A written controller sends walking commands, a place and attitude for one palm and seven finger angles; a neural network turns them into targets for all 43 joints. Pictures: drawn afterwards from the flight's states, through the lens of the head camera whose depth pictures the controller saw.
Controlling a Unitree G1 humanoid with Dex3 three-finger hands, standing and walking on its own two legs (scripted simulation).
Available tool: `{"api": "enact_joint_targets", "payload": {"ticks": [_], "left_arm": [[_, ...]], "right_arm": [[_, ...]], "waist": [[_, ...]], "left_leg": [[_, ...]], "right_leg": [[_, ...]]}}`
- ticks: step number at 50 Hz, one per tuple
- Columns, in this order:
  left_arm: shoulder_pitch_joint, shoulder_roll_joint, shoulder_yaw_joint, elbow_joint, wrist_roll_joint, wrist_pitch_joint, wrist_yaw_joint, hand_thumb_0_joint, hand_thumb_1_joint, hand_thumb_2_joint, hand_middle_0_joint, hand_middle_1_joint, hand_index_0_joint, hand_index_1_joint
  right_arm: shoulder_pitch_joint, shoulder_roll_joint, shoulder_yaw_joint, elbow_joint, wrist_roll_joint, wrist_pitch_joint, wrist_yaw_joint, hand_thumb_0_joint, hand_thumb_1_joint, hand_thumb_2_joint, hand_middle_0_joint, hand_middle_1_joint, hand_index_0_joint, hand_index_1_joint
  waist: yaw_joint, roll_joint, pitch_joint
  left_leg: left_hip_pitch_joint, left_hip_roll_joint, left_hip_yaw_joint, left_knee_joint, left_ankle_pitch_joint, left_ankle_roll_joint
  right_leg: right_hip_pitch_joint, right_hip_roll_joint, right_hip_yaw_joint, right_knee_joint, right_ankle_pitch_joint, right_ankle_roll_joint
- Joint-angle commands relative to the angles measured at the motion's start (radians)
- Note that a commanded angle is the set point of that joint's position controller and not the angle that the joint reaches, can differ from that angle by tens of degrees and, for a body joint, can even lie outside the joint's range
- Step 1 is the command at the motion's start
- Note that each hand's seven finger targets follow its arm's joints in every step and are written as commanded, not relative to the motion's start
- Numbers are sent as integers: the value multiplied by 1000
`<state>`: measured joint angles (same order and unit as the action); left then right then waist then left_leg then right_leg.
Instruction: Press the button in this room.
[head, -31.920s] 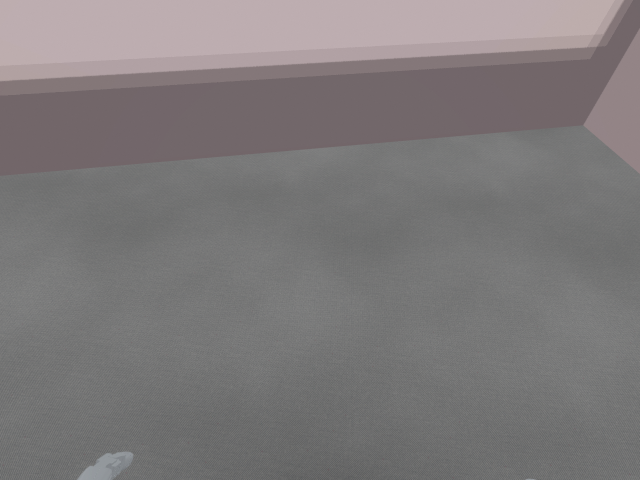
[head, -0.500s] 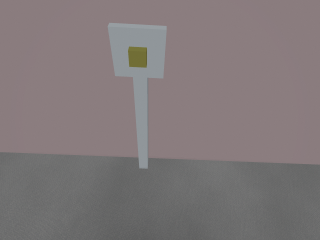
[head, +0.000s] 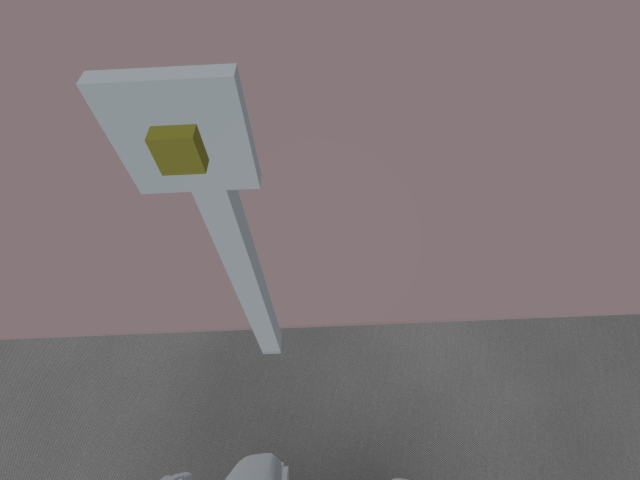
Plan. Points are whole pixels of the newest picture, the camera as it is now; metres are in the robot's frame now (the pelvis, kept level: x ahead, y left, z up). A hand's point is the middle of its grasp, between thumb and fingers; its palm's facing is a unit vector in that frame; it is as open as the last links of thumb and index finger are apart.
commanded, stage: come to a stop and stand still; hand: left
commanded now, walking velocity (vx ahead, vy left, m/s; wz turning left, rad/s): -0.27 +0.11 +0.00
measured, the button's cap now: (179, 149) +0.50 +0.22 +0.13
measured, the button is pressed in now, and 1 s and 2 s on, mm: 0 0 0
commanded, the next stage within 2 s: none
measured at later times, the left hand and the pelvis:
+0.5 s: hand out of the picture +0.02 +0.26 -0.17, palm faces +0.03 -0.98 -0.21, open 7.4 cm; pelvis +0.00 +0.06 +0.01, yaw -2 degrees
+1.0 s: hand out of the picture +0.01 +0.16 -0.16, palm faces -0.01 -0.97 -0.23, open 7.2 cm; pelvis -0.04 -0.02 +0.00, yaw -1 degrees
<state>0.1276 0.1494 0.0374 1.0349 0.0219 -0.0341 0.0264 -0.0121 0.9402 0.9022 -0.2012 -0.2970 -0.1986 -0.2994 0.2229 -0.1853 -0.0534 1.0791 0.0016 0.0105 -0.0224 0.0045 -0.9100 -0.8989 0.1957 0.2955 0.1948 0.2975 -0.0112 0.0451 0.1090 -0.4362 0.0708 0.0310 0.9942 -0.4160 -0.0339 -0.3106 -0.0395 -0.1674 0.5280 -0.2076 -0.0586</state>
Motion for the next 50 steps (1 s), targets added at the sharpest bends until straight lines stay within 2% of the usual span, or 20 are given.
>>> {"api": "enact_joint_targets", "payload": {"ticks": [1, 7, 10, 11, 12, 13, 14, 15, 18, 20, 27, 30, 33, 36, 37, 38, 39, 41, 45, 50], "left_arm": [[90, 184, 38, -45, -1, 19, 14, 0, 900, 900, -200, -300, -200, -300], [68, 213, 56, -74, 9, 37, 18, 0, 900, 900, -200, -300, -200, -300], [58, 216, 57, -76, 4, 44, 16, 0, 900, 900, -200, -300, -200, -300], [71, 199, 53, -74, -4, 49, 14, 0, 900, 900, -200, -300, -200, -300], [122, 141, 43, -80, -10, 55, 11, 0, 900, 900, -200, -300, -200, -300], [126, 113, 30, -81, -13, 61, 12, 0, 900, 900, -200, -300, -200, -300], [111, 133, 32, -79, -11, 69, 15, 0, 900, 900, -200, -300, -200, -300], [105, 133, 39, -62, -6, 79, 15, 0, 900, 900, -200, -300, -200, -300], [144, 145, 45, -22, -4, 73, 0, 0, 900, 900, -200, -300, -200, -300], [156, 141, 42, -7, -4, 65, -8, 0, 900, 900, -200, -300, -200, -300], [86, 116, 30, -15, -3, 70, -21, 0, 900, 900, -200, -300, -200, -300], [62, 96, 17, -9, -8, 65, -24, 0, 900, 900, -200, -300, -200, -300], [109, 84, 8, 19, -13, 58, -18, 0, 900, 900, -200, -300, -200, -300], [210, 116, 7, 61, -8, 43, -6, 0, 900, 900, -200, -300, -200, -300], [192, 165, 7, 56, -3, 35, 1, 0, 900, 900, -200, -300, -200, -300], [139, 203, 9, 39, -6, 34, 2, 0, 900, 900, -200, -300, -200, -300], [86, 205, 5, 19, -5, 39, 2, 0, 900, 900, -200, -300, -200, -300], [74, 179, 7, 18, -9, 28, 5, 0, 900, 900, -200, -300, -200, -300], [123, 109, -14, 40, -22, 19, 5, 0, 900, 900, -200, -300, -200, -300], [162, 111, -8, 45, -17, 26, 7, 0, 900, 900, -200, -300, -200, -300]], "right_arm": [[104, -24, -11, -26, -10, 33, 4, 0, -900, -900, 200, 300, 200, 300], [7, -46, -22, -88, -8, 31, 7, 0, -900, -900, 200, 300, 200, 300], [43, -47, -21, -84, -9, 16, 9, 0, -900, -900, 200, 300, 200, 300], [64, -68, -23, -78, -11, 5, 8, 0, -900, -900, 200, 300, 200, 300], [54, -146, -34, -93, -21, -9, 7, 0, -900, -900, 200, 300, 200, 300], [22, -203, -45, -119, -22, -3, 1, 0, -900, -900, 200, 300, 200, 300], [-16, -189, -38, -131, -22, 0, -7, 0, -900, -900, 200, 300, 200, 300], [-42, -159, -29, -129, -24, -8, -20, 0, -900, -900, 200, 300, 200, 300], [-72, -122, -13, -127, -24, -15, -26, 0, -900, -900, 200, 300, 200, 300], [-26, -127, -18, -113, -20, -24, -29, 0, -900, -900, 200, 300, 200, 300], [98, -135, -33, -46, -26, -25, -32, 0, -900, -900, 200, 300, 200, 300], [95, -140, -34, -28, -29, -22, -24, 0, -900, -900, 200, 300, 200, 300], [55, -145, -36, -17, -27, -16, -12, 0, -900, -900, 200, 300, 200, 300], [44, -100, -27, -10, -13, -10, -3, 0, -900, -900, 200, 300, 200, 300], [51, -45, -14, -13, -5, -5, 1, 0, -900, -900, 200, 300, 200, 300], [31, -14, 2, -27, -9, -1, 6, 0, -900, -900, 200, 300, 200, 300], [41, -22, 1, -20, -16, 2, 13, 0, -900, -900, 200, 300, 200, 300], [78, -24, 4, 10, -27, 8, 7, 0, -900, -900, 200, 300, 200, 300], [161, -20, 16, 61, -19, -12, 0, 0, -900, -900, 200, 300, 200, 300], [152, -15, 16, 66, -18, -2, -2, 0, -900, -900, 200, 300, 200, 300]], "waist": [[26, -174, -121], [28, -215, -135], [-1, -177, -179], [-12, -120, -200], [1, 135, -216], [-2, 266, -187], [1, 175, -146], [11, 206, -138], [30, 122, -133], [14, 46, -191], [-42, 106, -176], [-47, 147, -164], [-19, 161, -142], [29, 30, -141], [19, -123, -116], [11, -228, -47], [-4, -184, -14], [-4, -283, 36], [-12, -108, 3], [-2, -82, 60]], "left_leg": [[53, -18, -13, -32, 8, -20], [67, -25, -30, -146, -18, -15], [206, -36, 4, -438, 178, -11], [304, -4, -8, -563, 321, -2], [378, 193, -227, -644, 599, 59], [302, 334, -336, -677, 851, 155], [204, 338, -270, -678, 811, 201], [188, 282, -248, -694, 780, 180], [274, 207, -163, -671, 674, 164], [385, 216, -161, -668, 684, 166], [472, 245, -194, -691, 631, 182], [415, 225, -189, -713, 508, 176], [296, 192, -170, -729, 327, 152], [131, 96, -86, -647, 129, 58], [57, 30, -26, -561, 55, 14], [74, -5, 11, -530, 19, -1], [135, 0, 10, -511, 41, 3], [162, 2, 7, -482, 124, 7], [241, 26, -25, -581, 319, 12], [249, 27, -16, -578, 249, 2]], "right_leg": [[55, -299, 201, -160, 595, -129], [95, -312, 228, -116, 582, -138], [95, -254, 196, -23, 450, -74], [49, -207, 162, 46, 323, -25], [-78, -81, 89, 170, -19, 47], [-120, 6, 101, 350, -402, 86], [-75, -3, 182, 463, -405, 81], [-98, 0, 229, 513, -357, 88], [-163, 19, 236, 594, -225, 101], [-198, 15, 224, 591, -195, 115], [-182, -19, 191, 409, -244, 127], [-92, -21, 159, 258, -287, 116], [37, -4, 111, 79, -230, 97], [261, -39, 125, -212, -19, 79], [247, -168, 282, -281, -135, 32], [104, -252, 355, -362, -270, -12], [7, -259, 334, -384, -346, -27], [-56, -192, 316, -375, -317, -24], [22, -105, 204, -242, -83, 12], [-37, -96, 229, -296, -224, 27]]}}
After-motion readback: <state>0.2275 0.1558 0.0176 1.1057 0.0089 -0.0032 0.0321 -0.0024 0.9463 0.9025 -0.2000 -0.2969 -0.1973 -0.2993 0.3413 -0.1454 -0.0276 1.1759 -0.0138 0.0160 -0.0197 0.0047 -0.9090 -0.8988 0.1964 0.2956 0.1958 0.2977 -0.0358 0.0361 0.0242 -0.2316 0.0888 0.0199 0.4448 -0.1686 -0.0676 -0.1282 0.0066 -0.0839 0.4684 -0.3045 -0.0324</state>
